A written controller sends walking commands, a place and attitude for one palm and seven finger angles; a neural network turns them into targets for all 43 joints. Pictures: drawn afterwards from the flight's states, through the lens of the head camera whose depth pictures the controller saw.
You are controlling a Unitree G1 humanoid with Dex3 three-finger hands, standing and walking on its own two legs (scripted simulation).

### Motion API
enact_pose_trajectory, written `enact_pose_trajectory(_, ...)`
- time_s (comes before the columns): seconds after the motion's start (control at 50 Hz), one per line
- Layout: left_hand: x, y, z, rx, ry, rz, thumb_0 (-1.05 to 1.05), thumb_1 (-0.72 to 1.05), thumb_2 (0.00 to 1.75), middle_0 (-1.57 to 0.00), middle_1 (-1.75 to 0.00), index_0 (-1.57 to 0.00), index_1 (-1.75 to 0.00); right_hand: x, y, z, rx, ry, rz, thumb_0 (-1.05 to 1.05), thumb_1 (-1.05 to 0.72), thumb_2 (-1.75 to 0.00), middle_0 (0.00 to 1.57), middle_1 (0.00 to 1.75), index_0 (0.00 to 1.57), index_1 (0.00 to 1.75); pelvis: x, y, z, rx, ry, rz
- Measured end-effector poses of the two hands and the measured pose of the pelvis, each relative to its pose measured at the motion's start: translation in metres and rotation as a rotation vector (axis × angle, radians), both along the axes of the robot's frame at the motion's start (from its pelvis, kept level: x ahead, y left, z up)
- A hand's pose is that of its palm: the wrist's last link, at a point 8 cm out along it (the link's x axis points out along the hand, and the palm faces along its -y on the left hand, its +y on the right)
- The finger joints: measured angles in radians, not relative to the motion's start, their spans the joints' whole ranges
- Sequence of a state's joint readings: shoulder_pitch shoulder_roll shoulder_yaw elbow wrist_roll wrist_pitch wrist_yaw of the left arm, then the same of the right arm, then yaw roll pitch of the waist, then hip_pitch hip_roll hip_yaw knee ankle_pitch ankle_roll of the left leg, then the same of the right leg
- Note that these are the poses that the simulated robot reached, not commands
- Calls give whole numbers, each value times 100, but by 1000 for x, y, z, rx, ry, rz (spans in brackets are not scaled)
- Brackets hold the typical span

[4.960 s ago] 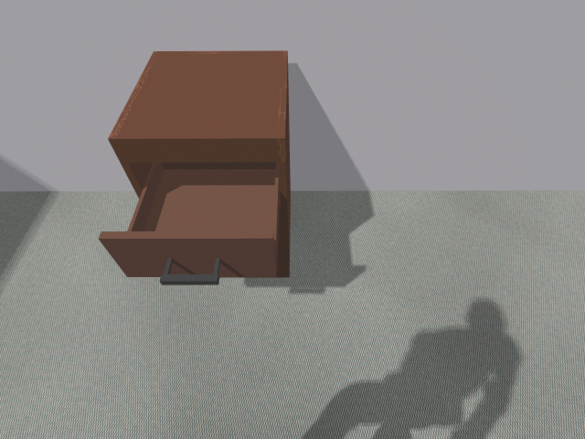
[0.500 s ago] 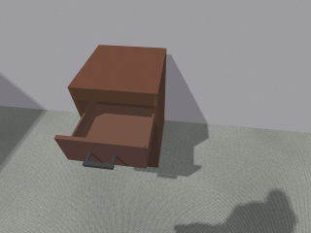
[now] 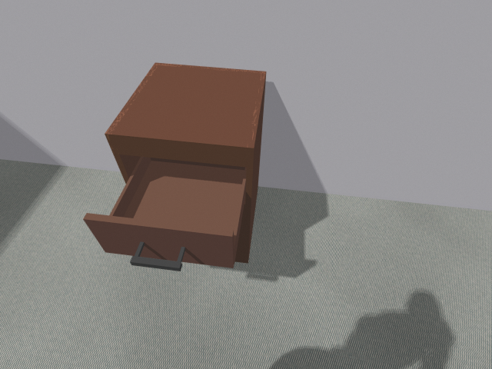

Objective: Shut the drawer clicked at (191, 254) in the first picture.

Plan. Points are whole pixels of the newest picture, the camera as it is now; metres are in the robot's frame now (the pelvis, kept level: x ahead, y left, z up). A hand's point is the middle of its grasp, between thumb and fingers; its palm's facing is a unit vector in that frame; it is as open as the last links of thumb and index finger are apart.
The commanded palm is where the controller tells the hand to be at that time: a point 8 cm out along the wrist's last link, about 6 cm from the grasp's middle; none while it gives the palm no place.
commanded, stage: look again from close up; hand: left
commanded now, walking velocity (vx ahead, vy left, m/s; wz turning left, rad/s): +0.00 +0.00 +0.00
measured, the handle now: (159, 256) +0.43 +0.26 -0.25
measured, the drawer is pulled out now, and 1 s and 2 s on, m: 0.24 0.24 0.24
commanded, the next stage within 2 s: shuffle to correct the standing spot in 0.28 s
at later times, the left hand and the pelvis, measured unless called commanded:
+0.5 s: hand out of the picture +0.01 +0.17 -0.18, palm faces +0.01 -0.98 -0.19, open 7.4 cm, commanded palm none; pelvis +0.01 +0.00 +0.00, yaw +0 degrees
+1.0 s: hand out of the picture +0.09 +0.21 -0.18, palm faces -0.01 -0.97 -0.24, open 7.4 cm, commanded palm none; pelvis +0.06 +0.03 -0.01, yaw -4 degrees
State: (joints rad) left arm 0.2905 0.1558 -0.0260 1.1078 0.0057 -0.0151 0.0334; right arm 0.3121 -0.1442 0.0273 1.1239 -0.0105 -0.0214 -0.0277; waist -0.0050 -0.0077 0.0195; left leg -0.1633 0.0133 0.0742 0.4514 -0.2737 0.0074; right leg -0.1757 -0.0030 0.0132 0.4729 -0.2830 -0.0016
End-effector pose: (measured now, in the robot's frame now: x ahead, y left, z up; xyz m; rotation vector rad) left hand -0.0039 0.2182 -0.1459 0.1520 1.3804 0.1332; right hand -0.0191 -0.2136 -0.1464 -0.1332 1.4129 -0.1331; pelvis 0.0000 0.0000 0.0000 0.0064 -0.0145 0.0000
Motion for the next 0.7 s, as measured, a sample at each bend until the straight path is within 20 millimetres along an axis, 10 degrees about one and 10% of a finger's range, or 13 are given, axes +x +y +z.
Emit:
enact_pose_trajectory(0.26,7,3,1,6,3,4,0,92,90,-19,-30,-20,-30,32,-4,1,-18,-52,12,1,-92,-90,20,30,20,30,9,3,1,2,-1,-4)
enact_pose_trajectory(0.7,6,17,-2,10,46,26,0,91,90,-20,-30,-20,-30,24,-2,-4,-26,5,-11,0,-91,-90,20,30,20,30,28,14,-5,-10,8,-31)
